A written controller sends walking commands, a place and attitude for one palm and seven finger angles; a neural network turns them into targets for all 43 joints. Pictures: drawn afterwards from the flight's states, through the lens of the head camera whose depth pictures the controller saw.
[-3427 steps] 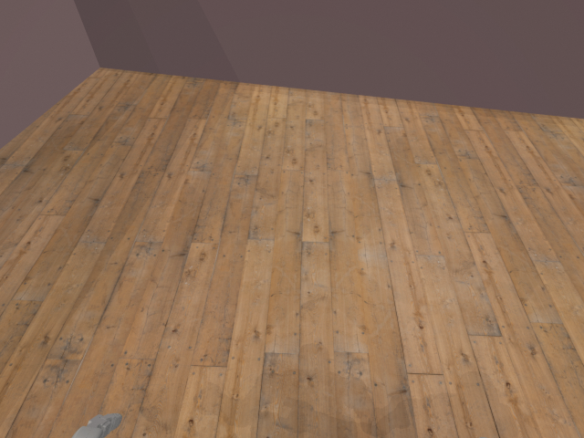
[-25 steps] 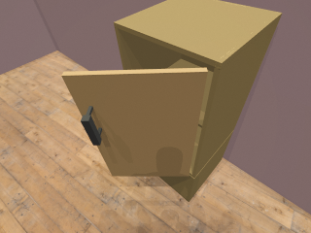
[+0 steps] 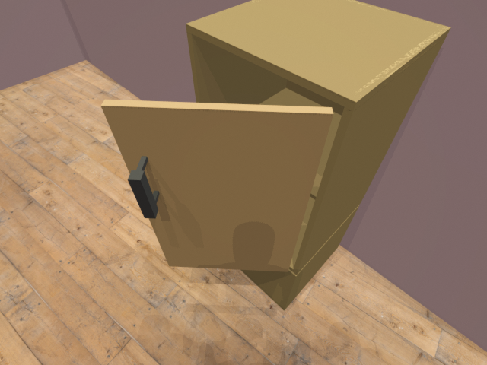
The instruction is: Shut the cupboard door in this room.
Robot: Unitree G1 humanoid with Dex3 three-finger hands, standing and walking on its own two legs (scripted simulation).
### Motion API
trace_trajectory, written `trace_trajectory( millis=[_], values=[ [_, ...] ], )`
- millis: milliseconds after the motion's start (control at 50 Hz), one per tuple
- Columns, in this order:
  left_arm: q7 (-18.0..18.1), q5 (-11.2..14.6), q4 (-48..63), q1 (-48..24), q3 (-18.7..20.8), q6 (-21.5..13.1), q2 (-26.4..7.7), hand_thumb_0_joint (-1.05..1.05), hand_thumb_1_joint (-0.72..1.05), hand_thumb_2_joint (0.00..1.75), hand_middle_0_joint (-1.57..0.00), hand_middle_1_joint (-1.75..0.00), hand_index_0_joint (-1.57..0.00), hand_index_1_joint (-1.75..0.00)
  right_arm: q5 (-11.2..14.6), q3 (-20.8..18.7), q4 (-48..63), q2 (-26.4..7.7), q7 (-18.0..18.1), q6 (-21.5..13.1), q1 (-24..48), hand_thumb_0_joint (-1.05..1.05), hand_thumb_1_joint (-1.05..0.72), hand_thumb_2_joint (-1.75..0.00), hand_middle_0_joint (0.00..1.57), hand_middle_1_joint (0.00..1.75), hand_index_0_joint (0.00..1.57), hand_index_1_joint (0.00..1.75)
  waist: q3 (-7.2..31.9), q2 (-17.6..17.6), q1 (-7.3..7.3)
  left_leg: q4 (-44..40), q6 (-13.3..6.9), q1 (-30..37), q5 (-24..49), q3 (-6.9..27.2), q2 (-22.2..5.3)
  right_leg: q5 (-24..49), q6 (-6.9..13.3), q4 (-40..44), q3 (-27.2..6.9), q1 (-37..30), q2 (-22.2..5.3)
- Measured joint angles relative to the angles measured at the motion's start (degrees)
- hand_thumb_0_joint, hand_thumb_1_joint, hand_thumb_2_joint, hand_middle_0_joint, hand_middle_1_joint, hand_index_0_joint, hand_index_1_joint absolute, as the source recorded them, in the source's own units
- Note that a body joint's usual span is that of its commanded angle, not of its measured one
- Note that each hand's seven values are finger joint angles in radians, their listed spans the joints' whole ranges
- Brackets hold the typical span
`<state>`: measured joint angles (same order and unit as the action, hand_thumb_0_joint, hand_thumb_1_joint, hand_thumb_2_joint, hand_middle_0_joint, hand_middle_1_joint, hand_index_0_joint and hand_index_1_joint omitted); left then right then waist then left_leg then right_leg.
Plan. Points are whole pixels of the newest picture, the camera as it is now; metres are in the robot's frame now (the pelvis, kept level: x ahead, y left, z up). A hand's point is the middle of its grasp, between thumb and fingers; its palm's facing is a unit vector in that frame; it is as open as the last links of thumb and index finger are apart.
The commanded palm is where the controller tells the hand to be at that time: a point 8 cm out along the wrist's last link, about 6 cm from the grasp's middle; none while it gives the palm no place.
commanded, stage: look again from close up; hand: left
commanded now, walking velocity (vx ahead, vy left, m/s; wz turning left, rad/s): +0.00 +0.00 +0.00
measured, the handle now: (147, 187) +0.42 +0.22 +0.03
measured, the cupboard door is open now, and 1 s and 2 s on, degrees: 42 42 42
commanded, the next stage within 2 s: raise the hand and make a fist in 0.40 s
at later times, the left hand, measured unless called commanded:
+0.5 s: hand out of the picture +0.00 +0.18 -0.18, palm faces +0.01 -0.98 -0.18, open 7.3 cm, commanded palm +0.10 +0.23 -0.08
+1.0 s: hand out of the picture +0.10 +0.20 -0.07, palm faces +0.16 -0.98 -0.06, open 5.8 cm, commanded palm +0.11 +0.24 -0.04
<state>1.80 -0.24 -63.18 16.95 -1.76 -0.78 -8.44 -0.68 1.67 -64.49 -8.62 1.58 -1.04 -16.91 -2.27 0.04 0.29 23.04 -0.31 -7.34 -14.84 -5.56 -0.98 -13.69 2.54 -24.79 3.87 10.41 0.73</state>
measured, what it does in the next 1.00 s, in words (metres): lowers itself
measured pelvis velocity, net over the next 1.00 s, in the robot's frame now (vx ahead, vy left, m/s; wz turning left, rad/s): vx -0.05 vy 0.00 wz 0.06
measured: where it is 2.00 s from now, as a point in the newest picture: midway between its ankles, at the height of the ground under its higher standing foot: outside the picture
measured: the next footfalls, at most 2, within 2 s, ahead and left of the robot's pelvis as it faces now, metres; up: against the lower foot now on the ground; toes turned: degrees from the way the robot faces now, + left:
none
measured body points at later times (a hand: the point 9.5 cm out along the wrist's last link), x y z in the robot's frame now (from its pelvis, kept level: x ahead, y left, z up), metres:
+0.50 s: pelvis +0.01 +0.01 +0.00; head +0.02 +0.01 +0.45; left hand +0.00 +0.23 -0.16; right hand +0.00 -0.20 -0.16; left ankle -0.03 +0.11 -0.74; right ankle +0.00 -0.09 -0.74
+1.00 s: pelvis -0.05 +0.00 -0.09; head +0.01 +0.02 +0.36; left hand +0.09 +0.26 -0.07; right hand +0.21 -0.23 -0.12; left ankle -0.03 +0.11 -0.74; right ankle +0.00 -0.09 -0.74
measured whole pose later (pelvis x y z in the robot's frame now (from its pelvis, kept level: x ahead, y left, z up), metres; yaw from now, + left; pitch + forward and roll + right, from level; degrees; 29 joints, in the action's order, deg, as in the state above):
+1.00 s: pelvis -0.05 +0.00 -0.09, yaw +4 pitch +12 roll -1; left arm -12.1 13.1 -3.9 31.3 7.0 -31.0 -12.1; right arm -0.1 -3.6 -27.3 -16.6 0.0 -14.6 -8.0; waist 5.6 -1.9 2.7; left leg 65.6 -0.8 -47.9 -29.6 -1.4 -1.3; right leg -28.1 3.4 -64.2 7.7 48.0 -2.1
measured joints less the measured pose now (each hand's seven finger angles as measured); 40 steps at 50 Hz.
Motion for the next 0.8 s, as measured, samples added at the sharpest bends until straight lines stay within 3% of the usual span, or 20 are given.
trace_trajectory(
  millis=[520, 540, 560, 620, 680, 740, 800],
  values=[
    [0.76, -0.41, -0.69, -0.43, 0.31, -0.42, 0.27, 0.01, 0.92, 0.89, -0.20, -0.30, -0.20, -0.29, 0.07, -0.17, -0.83, 0.51, 0.42, -0.26, 0.97, 0.01, -0.92, -0.90, 0.20, 0.30, 0.19, 0.30, 0.12, 0.17, 0.11, 0.32, -1.00, 0.19, -0.67, -0.58, 0.67, -0.15, -1.33, 0.42, -0.66, -0.45, -0.66],
    [0.62, 0.85, 8.43, 2.26, 2.76, 3.23, 0.10, 0.01, 0.93, 0.89, -0.20, -0.30, -0.20, -0.29, 0.19, 0.13, 1.39, 0.26, 1.24, -1.20, 0.33, 0.01, -0.92, -0.90, 0.20, 0.30, 0.20, 0.30, -0.56, 0.02, -0.08, 1.91, -1.02, -0.70, -1.29, -0.62, 0.53, -0.39, -1.42, -0.77, -0.66, 0.34, -0.64],
    [1.33, 2.87, 19.65, 5.82, 3.06, 4.38, -0.93, 0.02, 0.94, 0.89, -0.20, -0.30, -0.20, -0.30, 1.08, 0.61, 4.20, -0.18, 2.54, -3.96, -1.06, 0.02, -0.93, -0.90, 0.20, 0.30, 0.20, 0.30, -0.90, -0.36, -0.10, 3.23, -1.17, -1.43, -1.93, -0.78, 0.70, -1.17, -1.45, -3.05, -0.90, 1.61, -0.91],
    [4.57, 7.25, 41.82, 10.37, 2.11, 0.26, -3.04, 0.03, 0.95, 0.89, -0.21, -0.31, -0.21, -0.31, 2.43, -0.16, 9.43, -2.62, 3.37, -12.11, -4.18, 0.02, -0.93, -0.90, 0.20, 0.30, 0.20, 0.30, 1.55, 0.23, -0.36, 5.59, -1.38, -3.17, -3.02, -0.49, 1.90, -3.88, -1.67, -7.38, -0.77, 3.90, -2.33],
    [4.41, 8.37, 50.69, 5.61, 2.11, -5.05, -1.64, 0.03, 0.95, 0.89, -0.23, -0.34, -0.23, -0.33, 2.33, -1.79, 14.58, -6.02, 2.15, -15.44, -3.23, 0.02, -0.92, -0.90, 0.20, 0.30, 0.20, 0.30, 4.17, 3.11, -2.34, 10.28, -1.88, -7.77, -4.28, 1.34, 2.41, -4.89, -1.99, -10.33, 1.07, 6.90, -3.26],
    [-0.64, 10.16, 52.63, 0.58, 3.73, -15.32, 0.42, 0.02, 0.94, 0.89, -0.26, -0.38, -0.26, -0.37, 1.52, -3.16, 19.84, -6.78, 0.57, -16.51, 0.53, 0.02, -0.92, -0.90, 0.20, 0.30, 0.20, 0.30, 6.92, 2.50, -3.05, 16.22, -1.85, -15.36, -5.88, 0.92, 2.27, -6.46, -1.75, -16.43, 0.68, 14.77, -3.60],
    [-10.43, 12.55, 53.07, 0.64, 5.01, -26.02, 1.96, 0.01, 0.93, 0.89, -0.31, -0.42, -0.31, -0.42, 0.89, -4.10, 25.30, -5.53, -1.44, -16.06, 3.65, 0.02, -0.91, -0.90, 0.20, 0.30, 0.20, 0.30, 8.52, -1.47, -2.52, 22.52, -1.27, -22.42, -7.98, -0.14, 1.43, -8.44, -0.98, -23.27, -0.40, 22.59, -3.19]
  ],
)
